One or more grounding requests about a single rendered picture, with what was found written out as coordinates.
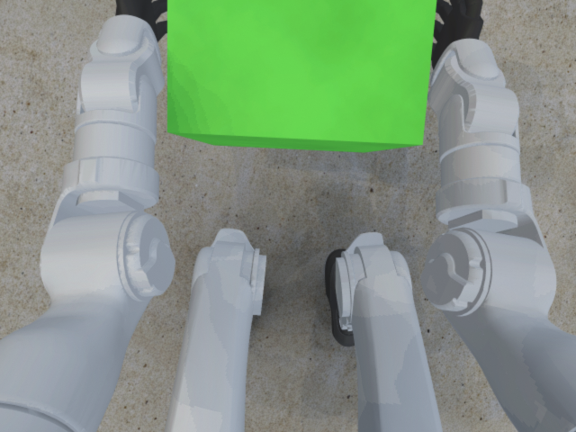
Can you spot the right robot foot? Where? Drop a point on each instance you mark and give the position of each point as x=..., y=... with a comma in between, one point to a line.
x=344, y=337

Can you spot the robot right hand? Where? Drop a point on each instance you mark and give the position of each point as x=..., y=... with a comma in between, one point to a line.
x=462, y=20

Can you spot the robot left hand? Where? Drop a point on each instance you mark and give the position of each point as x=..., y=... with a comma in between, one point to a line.
x=147, y=11

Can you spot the carton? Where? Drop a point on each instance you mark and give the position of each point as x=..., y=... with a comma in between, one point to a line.
x=334, y=75

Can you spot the robot left upper arm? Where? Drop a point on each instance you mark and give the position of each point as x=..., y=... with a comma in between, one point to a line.
x=59, y=373

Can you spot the robot right upper arm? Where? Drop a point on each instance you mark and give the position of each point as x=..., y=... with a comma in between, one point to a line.
x=496, y=291

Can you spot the left robot shin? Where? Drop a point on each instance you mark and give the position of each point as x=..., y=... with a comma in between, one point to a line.
x=204, y=257

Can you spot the robot right forearm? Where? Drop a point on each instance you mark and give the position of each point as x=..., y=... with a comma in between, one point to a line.
x=479, y=145

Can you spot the robot left forearm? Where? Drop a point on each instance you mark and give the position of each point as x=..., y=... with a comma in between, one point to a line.
x=115, y=125

